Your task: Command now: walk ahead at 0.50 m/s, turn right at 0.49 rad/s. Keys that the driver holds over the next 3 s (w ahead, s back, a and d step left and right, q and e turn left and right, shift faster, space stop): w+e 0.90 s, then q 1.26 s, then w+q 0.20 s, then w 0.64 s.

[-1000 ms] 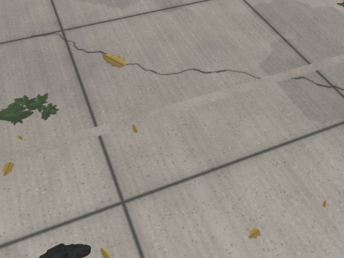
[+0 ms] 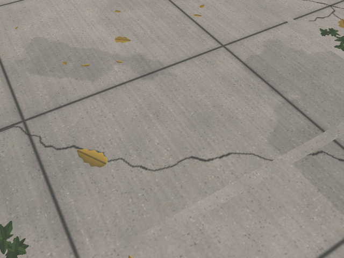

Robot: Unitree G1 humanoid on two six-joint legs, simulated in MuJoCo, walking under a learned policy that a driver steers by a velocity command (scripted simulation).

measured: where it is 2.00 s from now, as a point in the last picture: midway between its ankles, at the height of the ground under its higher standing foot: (223, 211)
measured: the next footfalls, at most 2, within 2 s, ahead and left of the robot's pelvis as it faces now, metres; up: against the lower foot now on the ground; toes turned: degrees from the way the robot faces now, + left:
right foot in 0.16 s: +0.26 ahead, -0.13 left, +0.00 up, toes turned -9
left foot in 0.66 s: +0.59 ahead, -0.01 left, +0.00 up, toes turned -26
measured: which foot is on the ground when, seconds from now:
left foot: down 0.00-0.18, up 0.20-0.64, down 0.66-1.00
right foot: up 0.00-0.14, down 0.16-0.66, up 0.68-1.00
